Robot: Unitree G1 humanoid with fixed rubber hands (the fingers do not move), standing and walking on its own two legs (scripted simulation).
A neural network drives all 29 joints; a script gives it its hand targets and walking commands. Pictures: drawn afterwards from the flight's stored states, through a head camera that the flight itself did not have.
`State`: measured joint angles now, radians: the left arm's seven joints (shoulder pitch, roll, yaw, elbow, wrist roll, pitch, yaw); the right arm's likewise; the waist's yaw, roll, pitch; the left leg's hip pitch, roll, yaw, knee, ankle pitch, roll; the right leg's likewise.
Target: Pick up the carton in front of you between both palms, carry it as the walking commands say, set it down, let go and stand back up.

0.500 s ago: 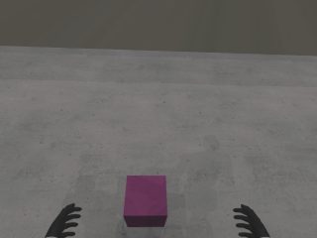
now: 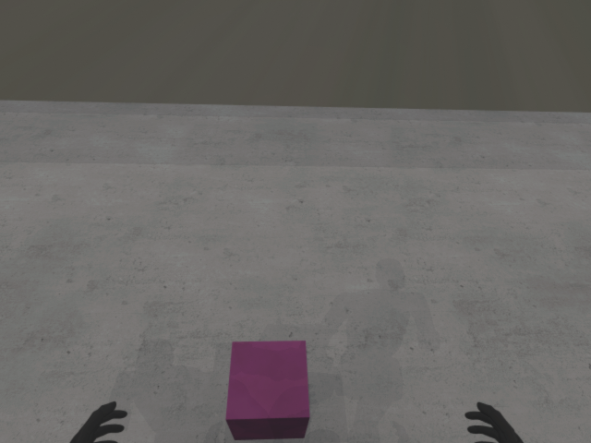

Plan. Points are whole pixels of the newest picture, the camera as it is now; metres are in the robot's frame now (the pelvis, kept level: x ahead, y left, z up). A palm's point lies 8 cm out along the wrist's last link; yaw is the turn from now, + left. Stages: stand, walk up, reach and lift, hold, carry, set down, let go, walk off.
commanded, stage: stand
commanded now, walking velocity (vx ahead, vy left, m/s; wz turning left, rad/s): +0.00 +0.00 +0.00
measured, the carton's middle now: (269, 391) +0.39 +0.06 -0.65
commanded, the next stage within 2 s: none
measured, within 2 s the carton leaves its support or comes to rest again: neither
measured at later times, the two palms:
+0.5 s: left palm out of the picture +0.08 +0.29 -0.09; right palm out of the picture +0.09 -0.31 -0.08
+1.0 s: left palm out of the picture +0.05 +0.30 -0.10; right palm out of the picture +0.05 -0.32 -0.09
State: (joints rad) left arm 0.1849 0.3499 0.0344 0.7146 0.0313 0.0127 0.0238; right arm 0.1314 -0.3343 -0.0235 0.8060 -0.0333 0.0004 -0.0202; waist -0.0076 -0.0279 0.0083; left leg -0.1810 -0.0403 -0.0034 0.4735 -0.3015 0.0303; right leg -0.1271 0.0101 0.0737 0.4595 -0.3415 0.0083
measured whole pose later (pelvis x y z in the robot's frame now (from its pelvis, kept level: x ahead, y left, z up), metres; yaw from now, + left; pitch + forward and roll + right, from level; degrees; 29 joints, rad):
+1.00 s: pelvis -0.04 -0.01 +0.01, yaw +0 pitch -2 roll +0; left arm 0.15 0.39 0.01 0.96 0.02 -0.01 0.01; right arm 0.12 -0.38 0.00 1.03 -0.02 -0.01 -0.01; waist 0.00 -0.02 0.04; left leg -0.12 -0.02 -0.01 0.35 -0.18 0.02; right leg -0.07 0.02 0.07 0.33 -0.22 0.00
